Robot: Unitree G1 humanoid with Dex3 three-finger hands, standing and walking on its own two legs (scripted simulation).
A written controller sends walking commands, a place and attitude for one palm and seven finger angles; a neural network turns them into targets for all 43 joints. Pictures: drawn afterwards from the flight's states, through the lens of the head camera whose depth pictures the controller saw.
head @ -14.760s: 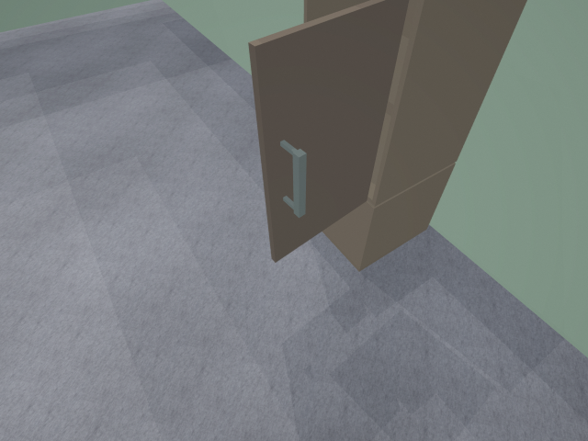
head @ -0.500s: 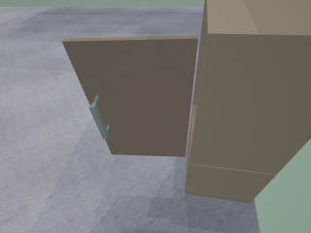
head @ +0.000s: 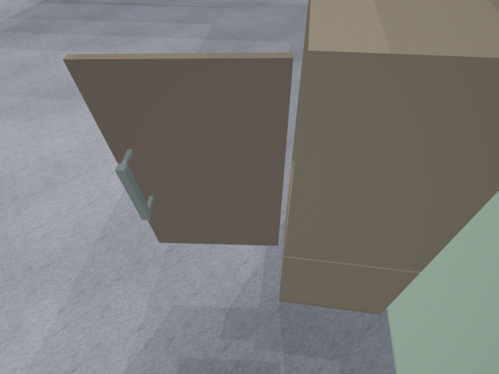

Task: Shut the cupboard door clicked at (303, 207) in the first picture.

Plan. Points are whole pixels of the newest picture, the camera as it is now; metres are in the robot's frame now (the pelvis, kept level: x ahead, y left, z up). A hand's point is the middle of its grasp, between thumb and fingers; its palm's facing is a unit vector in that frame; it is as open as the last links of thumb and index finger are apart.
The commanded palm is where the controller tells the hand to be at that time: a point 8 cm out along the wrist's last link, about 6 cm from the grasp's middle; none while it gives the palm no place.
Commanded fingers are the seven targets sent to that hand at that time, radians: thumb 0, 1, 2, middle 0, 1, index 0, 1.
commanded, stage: come to a stop and stand still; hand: left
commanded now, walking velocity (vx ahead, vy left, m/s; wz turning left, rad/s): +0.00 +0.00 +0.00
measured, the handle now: (138, 187) +0.49 +0.29 -0.04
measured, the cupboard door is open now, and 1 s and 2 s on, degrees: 96 96 96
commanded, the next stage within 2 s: look again from close up in 0.82 s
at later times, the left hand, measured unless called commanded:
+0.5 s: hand out of the picture +0.02 +0.16 -0.17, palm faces +0.03 -0.97 -0.23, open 7.4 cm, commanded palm none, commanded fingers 0.00 0.90 0.90 -0.20 -0.30 -0.20 -0.30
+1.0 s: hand out of the picture +0.02 +0.16 -0.17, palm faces +0.04 -0.98 -0.22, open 7.4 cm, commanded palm none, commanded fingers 0.00 0.90 0.90 -0.20 -0.30 -0.20 -0.30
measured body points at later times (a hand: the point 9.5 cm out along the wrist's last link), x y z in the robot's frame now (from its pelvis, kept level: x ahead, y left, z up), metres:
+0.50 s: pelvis +0.01 -0.02 +0.00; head +0.03 -0.04 +0.45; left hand +0.02 +0.21 -0.15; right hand +0.03 -0.24 -0.17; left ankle -0.03 +0.12 -0.74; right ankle -0.01 -0.11 -0.74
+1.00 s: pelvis +0.01 -0.02 +0.00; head +0.02 -0.03 +0.45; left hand +0.02 +0.21 -0.15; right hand +0.02 -0.25 -0.16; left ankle -0.03 +0.12 -0.74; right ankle -0.01 -0.11 -0.74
